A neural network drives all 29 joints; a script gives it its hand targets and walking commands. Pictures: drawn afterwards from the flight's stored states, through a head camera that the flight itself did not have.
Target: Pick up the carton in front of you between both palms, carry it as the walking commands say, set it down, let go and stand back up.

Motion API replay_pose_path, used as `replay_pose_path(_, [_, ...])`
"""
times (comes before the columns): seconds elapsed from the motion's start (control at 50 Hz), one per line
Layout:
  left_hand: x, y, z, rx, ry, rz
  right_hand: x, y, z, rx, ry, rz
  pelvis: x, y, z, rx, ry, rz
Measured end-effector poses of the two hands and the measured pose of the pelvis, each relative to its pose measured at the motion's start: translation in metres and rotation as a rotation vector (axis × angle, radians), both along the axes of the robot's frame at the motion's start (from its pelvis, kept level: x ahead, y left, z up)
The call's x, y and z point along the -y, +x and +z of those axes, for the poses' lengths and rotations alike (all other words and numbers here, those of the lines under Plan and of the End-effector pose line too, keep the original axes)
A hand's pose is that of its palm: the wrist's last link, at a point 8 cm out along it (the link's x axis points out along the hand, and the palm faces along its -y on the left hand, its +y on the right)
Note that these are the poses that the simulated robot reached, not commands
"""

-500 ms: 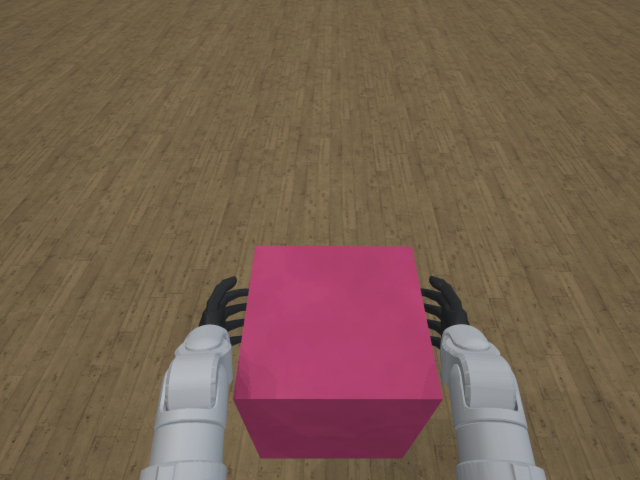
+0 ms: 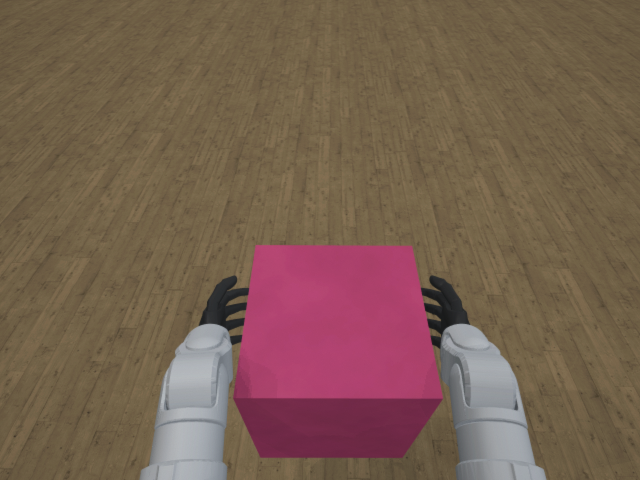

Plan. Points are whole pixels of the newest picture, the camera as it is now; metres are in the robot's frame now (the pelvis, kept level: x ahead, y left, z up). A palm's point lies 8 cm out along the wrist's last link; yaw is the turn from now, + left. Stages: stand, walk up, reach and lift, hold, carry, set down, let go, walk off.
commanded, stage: carry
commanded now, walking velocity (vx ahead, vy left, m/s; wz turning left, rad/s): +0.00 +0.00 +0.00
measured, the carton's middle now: (332, 356) +0.29 +0.00 -0.04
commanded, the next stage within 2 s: hold in 0.02 s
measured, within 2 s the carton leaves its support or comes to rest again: neither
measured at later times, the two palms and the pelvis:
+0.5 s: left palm (240, 326) +0.33 +0.13 -0.01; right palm (456, 345) +0.29 -0.17 +0.00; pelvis -0.03 +0.03 -0.01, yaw -11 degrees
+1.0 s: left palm (265, 362) +0.37 +0.12 -0.21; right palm (428, 372) +0.35 -0.18 -0.20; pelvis -0.06 +0.04 -0.13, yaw -13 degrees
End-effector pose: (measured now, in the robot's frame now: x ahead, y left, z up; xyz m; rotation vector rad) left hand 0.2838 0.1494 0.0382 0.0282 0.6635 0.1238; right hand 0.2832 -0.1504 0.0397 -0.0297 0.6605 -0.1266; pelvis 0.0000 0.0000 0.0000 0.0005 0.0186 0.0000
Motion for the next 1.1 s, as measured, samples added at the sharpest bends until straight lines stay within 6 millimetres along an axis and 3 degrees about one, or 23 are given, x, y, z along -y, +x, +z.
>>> replay_pose_path(0.1, [0.003, -0.007, -0.001, 0.003, 0.001, -0.007, 0.003, -0.008, -0.001, 0.000, -0.020, 0.009, 0.001, -0.003, 0.007, 0.067, 0.012, -0.056])
replay_pose_path(0.26, [0.031, 0.003, -0.006, -0.010, -0.007, -0.130, 0.028, -0.036, -0.004, -0.012, -0.012, -0.123, -0.008, -0.013, 0.010, 0.126, -0.002, -0.142])
replay_pose_path(0.46, [0.019, 0.034, -0.038, -0.039, -0.060, -0.080, 0.017, 0.000, -0.031, -0.039, -0.019, -0.111, -0.027, -0.029, -0.002, 0.075, -0.004, -0.203])
replay_pose_path(0.56, [0.019, 0.051, -0.075, -0.045, -0.043, -0.102, 0.017, 0.016, -0.067, -0.047, -0.037, -0.108, -0.037, -0.036, -0.014, -0.047, -0.003, -0.195])
replay_pose_path(0.74, [0.025, 0.060, -0.180, -0.033, -0.023, -0.102, 0.023, 0.028, -0.172, -0.037, -0.033, -0.100, -0.050, -0.047, -0.056, -0.353, 0.011, -0.199])
replay_pose_path(0.8, [0.028, 0.064, -0.208, -0.011, -0.034, -0.091, 0.027, 0.034, -0.199, -0.014, -0.024, -0.106, -0.049, -0.051, -0.075, -0.447, 0.023, -0.206])
replay_pose_path(1.1, [0.028, 0.098, -0.277, 0.001, -0.053, -0.056, 0.027, 0.075, -0.265, 0.001, 0.024, -0.125, -0.035, -0.066, -0.159, -0.662, 0.051, -0.206])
